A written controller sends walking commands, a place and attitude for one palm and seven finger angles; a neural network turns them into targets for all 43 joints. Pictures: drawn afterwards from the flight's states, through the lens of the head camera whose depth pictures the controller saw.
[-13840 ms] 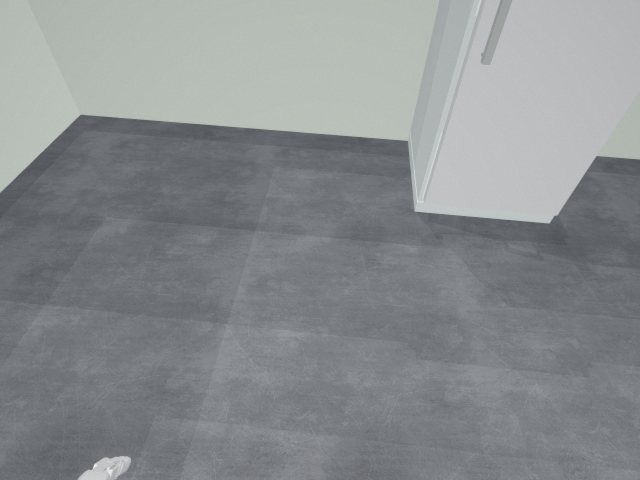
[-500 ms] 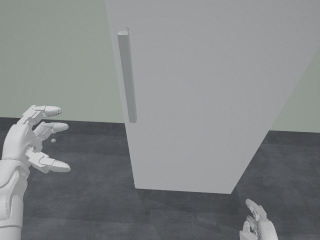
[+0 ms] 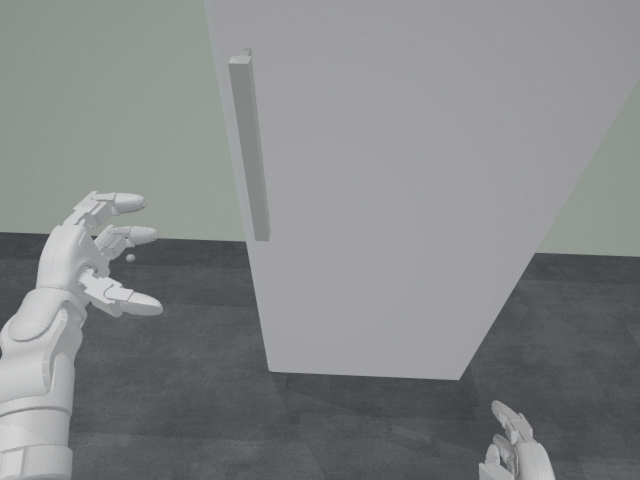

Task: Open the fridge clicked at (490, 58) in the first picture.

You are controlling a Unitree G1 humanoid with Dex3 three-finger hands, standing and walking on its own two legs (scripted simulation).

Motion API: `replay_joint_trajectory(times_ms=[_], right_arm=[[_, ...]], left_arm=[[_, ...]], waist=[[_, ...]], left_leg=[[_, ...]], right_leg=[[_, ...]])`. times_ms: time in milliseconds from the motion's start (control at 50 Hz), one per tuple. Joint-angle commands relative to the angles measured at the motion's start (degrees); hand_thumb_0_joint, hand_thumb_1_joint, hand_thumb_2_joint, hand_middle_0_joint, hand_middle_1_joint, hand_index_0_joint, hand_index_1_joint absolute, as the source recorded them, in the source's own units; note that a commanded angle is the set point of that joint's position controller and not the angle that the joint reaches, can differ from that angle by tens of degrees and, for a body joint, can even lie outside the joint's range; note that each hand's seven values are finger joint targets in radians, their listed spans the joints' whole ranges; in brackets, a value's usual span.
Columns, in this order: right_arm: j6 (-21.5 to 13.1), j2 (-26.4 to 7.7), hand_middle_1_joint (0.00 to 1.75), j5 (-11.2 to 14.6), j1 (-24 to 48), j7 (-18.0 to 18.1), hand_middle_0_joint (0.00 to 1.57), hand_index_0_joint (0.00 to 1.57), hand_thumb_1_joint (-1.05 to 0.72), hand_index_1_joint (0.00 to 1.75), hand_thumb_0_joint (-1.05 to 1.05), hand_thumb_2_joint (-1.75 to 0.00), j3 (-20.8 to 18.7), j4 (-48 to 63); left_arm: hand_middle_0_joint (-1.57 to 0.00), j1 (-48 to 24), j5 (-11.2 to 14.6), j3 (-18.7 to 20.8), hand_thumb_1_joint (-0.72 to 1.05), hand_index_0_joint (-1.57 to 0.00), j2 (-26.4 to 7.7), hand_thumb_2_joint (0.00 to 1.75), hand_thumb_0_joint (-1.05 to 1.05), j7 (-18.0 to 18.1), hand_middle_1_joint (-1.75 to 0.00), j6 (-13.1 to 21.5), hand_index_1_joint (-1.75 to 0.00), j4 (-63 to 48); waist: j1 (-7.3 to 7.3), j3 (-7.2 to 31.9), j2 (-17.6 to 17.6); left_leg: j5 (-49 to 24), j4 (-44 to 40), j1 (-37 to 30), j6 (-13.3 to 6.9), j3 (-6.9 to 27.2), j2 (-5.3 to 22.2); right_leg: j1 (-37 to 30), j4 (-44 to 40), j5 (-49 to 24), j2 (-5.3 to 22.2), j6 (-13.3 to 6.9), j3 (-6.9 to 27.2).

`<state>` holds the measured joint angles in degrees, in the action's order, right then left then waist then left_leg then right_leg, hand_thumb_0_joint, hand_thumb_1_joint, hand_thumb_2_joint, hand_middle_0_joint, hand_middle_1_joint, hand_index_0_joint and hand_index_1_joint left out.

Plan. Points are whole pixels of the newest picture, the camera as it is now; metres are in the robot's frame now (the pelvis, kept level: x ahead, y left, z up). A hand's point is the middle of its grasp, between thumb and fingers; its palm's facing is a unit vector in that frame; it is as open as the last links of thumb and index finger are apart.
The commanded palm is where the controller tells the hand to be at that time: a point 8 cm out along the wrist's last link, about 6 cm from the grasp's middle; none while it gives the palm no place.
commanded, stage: move the hooked fingers beside the handle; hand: left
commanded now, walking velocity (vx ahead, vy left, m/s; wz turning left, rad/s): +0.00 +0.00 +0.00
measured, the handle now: (255, 156) +0.55 +0.15 +0.14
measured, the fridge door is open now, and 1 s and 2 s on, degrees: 0 0 0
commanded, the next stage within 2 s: none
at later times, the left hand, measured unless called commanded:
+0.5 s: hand (163, 225) +0.38 +0.24 +0.13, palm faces +0.11 -0.99 -0.01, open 13.9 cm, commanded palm +0.36 +0.29 +0.14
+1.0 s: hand (193, 198) +0.44 +0.22 +0.13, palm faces +0.12 -0.99 -0.01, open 13.9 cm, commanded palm +0.41 +0.27 +0.13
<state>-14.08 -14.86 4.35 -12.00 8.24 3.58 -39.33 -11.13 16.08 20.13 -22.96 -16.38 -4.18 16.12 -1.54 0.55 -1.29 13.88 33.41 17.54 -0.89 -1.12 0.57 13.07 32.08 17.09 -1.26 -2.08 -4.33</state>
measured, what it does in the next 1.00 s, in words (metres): stands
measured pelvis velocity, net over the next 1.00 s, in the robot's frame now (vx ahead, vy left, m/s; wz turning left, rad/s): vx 0.01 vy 0.00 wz -0.02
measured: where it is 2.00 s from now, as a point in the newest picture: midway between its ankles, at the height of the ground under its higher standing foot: outside the picture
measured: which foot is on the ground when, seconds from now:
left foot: down 0.00-1.00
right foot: down 0.00-1.00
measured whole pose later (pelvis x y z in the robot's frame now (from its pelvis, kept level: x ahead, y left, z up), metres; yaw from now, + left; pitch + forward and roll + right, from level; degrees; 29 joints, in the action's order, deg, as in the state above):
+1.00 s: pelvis +0.01 +0.00 +0.00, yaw -1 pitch +4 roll -1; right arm -7.5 -15.0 3.5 -17.2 5.6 2.0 -40.4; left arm -33.5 10.1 19.5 -24.6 -10.5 1.4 42.8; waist 3.3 3.0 -0.5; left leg 15.9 36.2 24.3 -0.8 -2.2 1.2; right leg 20.4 35.1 18.7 -1.8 -2.2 -3.1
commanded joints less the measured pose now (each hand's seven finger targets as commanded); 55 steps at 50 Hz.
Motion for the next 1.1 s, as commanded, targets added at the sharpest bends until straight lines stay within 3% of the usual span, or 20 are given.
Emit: replay_joint_trajectory(times_ms=[0, 80, 160, 320, 360, 420, 500, 540, 560, 620, 640, 660, 760, 800, 860, 920, 980, 1000, 1040, 1080], right_arm=[[-2.9, -8.0, 0.3, 0.1, 5.5, 0.4, 0.2, 0.2, -0.9, 0.3, 0.0, -0.9, -3.3, 8.3], [-2.2, -8.1, 0.3, 0.1, 4.7, 0.1, 0.2, 0.2, -0.9, 0.3, 0.0, -0.9, -3.5, 8.0], [-1.7, -8.2, 0.3, -0.2, 3.7, -0.3, 0.2, 0.2, -0.9, 0.3, 0.0, -0.9, -3.9, 8.5], [-0.2, -8.6, 0.3, 0.1, 1.7, -0.5, 0.2, 0.2, -0.9, 0.3, 0.0, -0.9, -4.4, 7.7], [-0.1, -8.5, 0.3, -0.1, 1.6, -0.7, 0.2, 0.2, -0.9, 0.3, 0.0, -0.9, -4.6, 8.0], [0.5, -8.5, 0.3, -0.2, 0.7, -0.8, 0.2, 0.2, -0.9, 0.3, 0.0, -0.9, -4.8, 7.8], [0.9, -8.5, 0.3, -0.2, 0.2, -0.9, 0.2, 0.2, -0.9, 0.3, 0.0, -0.9, -4.8, 7.1], [1.1, -8.8, 0.3, -0.3, -0.1, -1.0, 0.2, 0.2, -0.9, 0.3, 0.0, -0.9, -4.9, 7.1], [1.3, -8.7, 0.3, -0.2, -0.1, -1.0, 0.2, 0.2, -0.9, 0.3, 0.0, -0.9, -4.9, 7.1], [1.9, -8.6, 0.3, -0.1, -0.6, -1.0, 0.2, 0.2, -0.9, 0.3, 0.0, -0.9, -4.7, 6.4], [2.0, -8.8, 0.3, -0.2, -0.8, -1.1, 0.2, 0.2, -0.9, 0.3, 0.0, -0.9, -4.7, 6.4], [2.1, -8.7, 0.3, -0.1, -0.5, -1.1, 0.2, 0.2, -0.9, 0.3, 0.0, -0.9, -4.7, 6.5], [2.6, -8.7, 0.3, -0.6, -2.0, -1.5, 0.2, 0.2, -0.9, 0.3, 0.0, -0.9, -5.0, 6.2], [2.9, -8.6, 0.3, -0.6, -2.4, -1.7, 0.2, 0.2, -0.9, 0.3, 0.0, -0.9, -4.9, 5.8], [3.5, -9.2, 0.3, -0.7, -3.2, -1.8, 0.2, 0.2, -0.9, 0.3, 0.0, -0.9, -5.0, 5.3], [4.0, -9.0, 0.3, -0.6, -3.8, -2.0, 0.2, 0.2, -0.9, 0.3, 0.0, -0.9, -4.9, 5.2], [4.2, -9.3, 0.3, -0.8, -4.9, -2.3, 0.2, 0.2, -0.9, 0.3, 0.0, -0.9, -5.2, 5.0], [4.2, -9.0, 0.3, -0.7, -5.1, -2.4, 0.2, 0.2, -0.9, 0.3, 0.0, -0.9, -5.3, 5.2], [4.0, -9.2, 0.3, -0.8, -6.0, -2.4, 0.2, 0.2, -0.9, 0.3, 0.0, -0.9, -5.6, 4.9], [4.1, -9.4, 0.3, -0.6, -6.3, -2.4, 0.2, 0.2, -0.9, 0.3, 0.0, -0.9, -5.7, 4.3]], left_arm=[[-0.3, -20.1, 0.6, 5.3, -0.5, -0.3, -15.2, 0.3, 0.0, 0.6, -1.2, 3.7, -1.2, -8.9], [-0.3, -23.9, -0.2, 4.6, -0.5, -0.3, -15.1, 0.3, 0.0, 1.3, -1.2, 3.8, -1.2, -7.2], [-0.3, -24.6, -0.6, 5.3, -0.5, -0.3, -16.0, 0.3, 0.0, 1.7, -1.2, 4.8, -1.2, -8.3], [-0.3, -26.9, -1.0, 4.0, -0.5, -0.3, -14.6, 0.3, 0.0, 1.8, -1.2, 4.5, -1.2, -3.3], [-0.3, -28.1, -1.2, 4.2, -0.5, -0.3, -15.1, 0.3, 0.0, 2.1, -1.2, 4.9, -1.2, -4.8], [-0.3, -29.1, -1.5, 4.1, -0.5, -0.3, -14.9, 0.3, 0.0, 2.4, -1.2, 5.3, -1.2, -4.3], [-0.3, -33.6, -1.9, 2.1, -0.5, -0.3, -13.5, 0.3, 0.0, 3.2, -1.2, 6.2, -1.2, -2.8], [-0.3, -33.2, -2.1, 2.9, -0.5, -0.3, -14.3, 0.3, 0.0, 3.6, -1.2, 6.6, -1.2, -1.9], [-0.3, -33.3, -2.4, 2.4, -0.5, -0.3, -14.1, 0.3, 0.0, 3.6, -1.2, 6.4, -1.2, -1.1], [-0.3, -37.6, -3.0, 0.4, -0.5, -0.3, -12.6, 0.3, 0.0, 4.0, -1.2, 6.1, -1.2, 2.7], [-0.3, -37.6, -3.1, 1.0, -0.5, -0.3, -13.2, 0.3, 0.0, 4.4, -1.2, 6.3, -1.2, 3.6], [-0.3, -39.5, -3.4, 0.2, -0.5, -0.3, -13.0, 0.3, 0.0, 4.6, -1.2, 6.4, -1.2, 3.3], [-0.3, -42.1, -4.1, 1.1, -0.5, -0.3, -14.2, 0.3, 0.0, 5.8, -1.2, 8.4, -1.2, 4.1], [-0.3, -43.3, -4.2, 0.6, -0.5, -0.3, -13.3, 0.3, 0.0, 6.0, -1.2, 8.8, -1.2, 7.0], [-0.3, -42.9, -4.5, 4.0, -0.5, -0.3, -17.4, 0.3, 0.0, 6.1, -1.2, 9.0, -1.2, 12.2], [-0.3, -46.1, -5.1, 2.0, -0.5, -0.3, -16.1, 0.3, 0.0, 5.6, -1.2, 9.5, -1.2, 15.0], [-0.3, -49.6, -5.8, 2.7, -0.5, -0.3, -18.4, 0.3, 0.0, 5.4, -1.2, 11.3, -1.2, 14.7], [-0.3, -50.6, -5.6, 0.8, -0.5, -0.3, -16.3, 0.3, 0.0, 5.1, -1.2, 12.0, -1.2, 14.1], [-0.3, -51.8, -5.2, 0.6, -0.5, -0.3, -16.0, 0.3, 0.0, 4.8, -1.2, 13.3, -1.2, 14.3], [-0.3, -53.7, -4.8, 0.4, -0.5, -0.3, -16.0, 0.3, 0.0, 4.6, -1.2, 13.7, -1.2, 16.2]], waist=[[0.29, 10.0, -1.3], [1.09, 10.5, -1.9], [0.39, 14.5, -3.1], [1.86, 12.3, -1.7], [1.26, 15.0, -3.2], [1.81, 16.1, -2.2], [2.92, 14.7, -2.4], [2.52, 15.7, -1.0], [2.34, 16.3, -2.5], [3.81, 13.7, -1.1], [3.42, 13.7, -0.8], [3.68, 14.3, -2.3], [3.35, 19.4, -2.3], [3.81, 17.7, -1.4], [3.73, 16.7, 1.7], [4.43, 15.0, -0.3], [4.55, 17.9, -3.4], [5.09, 18.9, -3.8], [5.6, 20.1, -1.3], [5.99, 19.8, -1.4]], left_leg=[[-2.2, -5.4, -6.5, -0.4, 2.8, -0.6], [-3.4, -4.9, -6.7, -0.4, 2.6, -0.5], [-6.7, -4.4, -7.8, -0.3, 2.5, -0.4], [-7.5, -3.8, -6.7, -0.3, 2.3, -0.2], [-9.6, -3.4, -7.8, -0.3, 2.2, -0.2], [-11.1, -3.0, -8.5, -0.3, 2.2, -0.2], [-10.1, -2.9, -8.5, -0.2, 2.7, 0.0], [-10.7, -2.5, -8.2, -0.3, 2.5, 0.0], [-10.6, -2.6, -8.1, -0.2, 2.5, 0.0], [-8.1, -2.7, -6.8, -0.3, 2.6, -0.1], [-7.7, -2.6, -6.4, -0.3, 2.8, 0.0], [-7.3, -2.7, -6.7, -0.3, 2.8, -0.1], [-10.9, -1.6, -8.2, -0.3, 2.8, -0.1], [-9.8, -1.7, -7.0, -0.3, 2.8, -0.1], [-8.1, -1.4, -3.8, -0.7, 2.1, -0.2], [-7.3, -1.2, -2.5, -0.7, 1.7, -0.4], [-8.0, -0.2, -3.4, -0.7, 1.9, -0.4], [-8.8, 0.1, -4.7, -0.8, 1.8, -0.4], [-9.3, 0.8, -4.8, -0.9, 2.0, -0.2], [-8.5, 0.8, -4.3, -0.9, 2.1, -0.3]], right_leg=[[3.2, -6.9, -3.9, 0.8, 1.2, 3.9], [3.8, -6.5, -5.9, 0.8, 1.2, 4.1], [2.1, -5.3, -9.7, 0.6, 1.0, 4.0], [4.4, -4.7, -11.4, 0.2, 1.2, 3.5], [3.3, -4.1, -13.4, 0.4, 1.0, 3.8], [3.4, -3.6, -14.8, 0.1, 1.1, 3.4], [5.5, -3.7, -13.3, -0.1, 1.0, 3.3], [4.5, -3.4, -13.8, -0.2, 0.9, 3.3], [4.5, -3.3, -13.9, 0.1, 0.9, 3.4], [6.6, -3.8, -11.9, 0.1, 1.1, 3.4], [6.6, -3.7, -11.0, 0.0, 1.0, 3.3], [6.9, -3.8, -10.7, 0.2, 1.0, 3.6], [5.1, -2.7, -14.3, 0.1, 0.9, 3.7], [6.0, -2.7, -13.6, 0.0, 1.0, 3.6], [5.4, -2.8, -13.6, 0.3, 1.4, 4.4], [6.5, -2.6, -13.4, 0.5, 1.4, 4.6], [6.4, -2.0, -13.8, 0.4, 1.1, 5.0], [6.8, -1.9, -14.4, 0.2, 1.1, 5.0], [6.9, -1.6, -14.9, -0.1, 1.3, 4.8], [7.5, -1.6, -14.6, -0.1, 1.4, 4.9]])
